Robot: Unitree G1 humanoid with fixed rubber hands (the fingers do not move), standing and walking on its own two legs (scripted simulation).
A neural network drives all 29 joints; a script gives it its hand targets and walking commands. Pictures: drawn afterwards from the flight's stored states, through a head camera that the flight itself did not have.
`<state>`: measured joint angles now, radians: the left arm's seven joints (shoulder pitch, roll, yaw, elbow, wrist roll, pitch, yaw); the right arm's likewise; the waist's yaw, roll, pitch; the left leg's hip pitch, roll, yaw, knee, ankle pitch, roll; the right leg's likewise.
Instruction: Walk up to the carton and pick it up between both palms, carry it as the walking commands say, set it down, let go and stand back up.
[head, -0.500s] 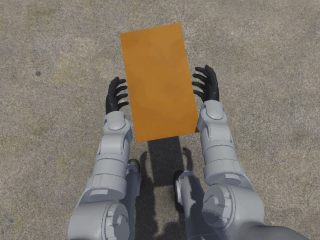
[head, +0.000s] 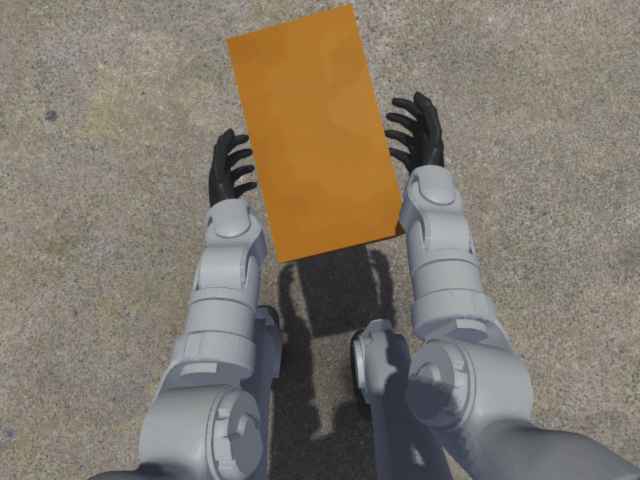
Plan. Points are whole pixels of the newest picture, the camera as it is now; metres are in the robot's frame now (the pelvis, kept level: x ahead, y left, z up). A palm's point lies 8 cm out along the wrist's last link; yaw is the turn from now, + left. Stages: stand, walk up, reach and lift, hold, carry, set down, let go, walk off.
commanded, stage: set down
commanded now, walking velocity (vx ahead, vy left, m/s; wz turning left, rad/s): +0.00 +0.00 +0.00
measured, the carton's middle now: (321, 153) +0.50 +0.02 -0.20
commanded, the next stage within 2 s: none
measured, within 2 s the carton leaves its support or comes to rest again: neither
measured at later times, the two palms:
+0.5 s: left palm (238, 183) +0.45 +0.13 -0.19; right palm (408, 155) +0.50 -0.10 -0.17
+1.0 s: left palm (254, 183) +0.47 +0.12 -0.28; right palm (398, 151) +0.53 -0.11 -0.26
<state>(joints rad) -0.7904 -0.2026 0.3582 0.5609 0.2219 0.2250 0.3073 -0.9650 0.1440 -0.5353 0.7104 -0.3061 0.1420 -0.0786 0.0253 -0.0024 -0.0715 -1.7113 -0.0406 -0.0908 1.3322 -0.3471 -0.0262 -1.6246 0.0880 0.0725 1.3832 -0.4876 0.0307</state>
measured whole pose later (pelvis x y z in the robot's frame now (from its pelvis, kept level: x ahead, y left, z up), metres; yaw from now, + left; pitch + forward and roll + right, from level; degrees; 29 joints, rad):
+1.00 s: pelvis -0.01 -0.01 -0.11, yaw +0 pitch +49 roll -1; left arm -1.14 -0.11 0.47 0.57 0.23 0.28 0.23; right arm -1.36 0.03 -0.50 0.76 -0.31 0.22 -0.10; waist 0.03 0.00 0.11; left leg -2.12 -0.05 -0.09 1.70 -0.44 -0.06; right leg -2.04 0.13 0.07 1.78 -0.59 0.04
